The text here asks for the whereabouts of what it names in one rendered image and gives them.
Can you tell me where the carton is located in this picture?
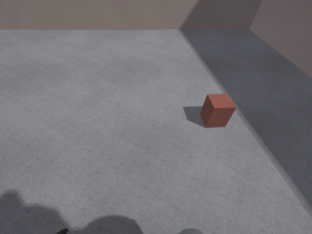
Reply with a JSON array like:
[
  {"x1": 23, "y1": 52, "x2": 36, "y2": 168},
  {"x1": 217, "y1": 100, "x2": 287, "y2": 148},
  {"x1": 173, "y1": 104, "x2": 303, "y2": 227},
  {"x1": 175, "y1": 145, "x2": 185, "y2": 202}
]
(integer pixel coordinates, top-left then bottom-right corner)
[{"x1": 200, "y1": 94, "x2": 236, "y2": 128}]

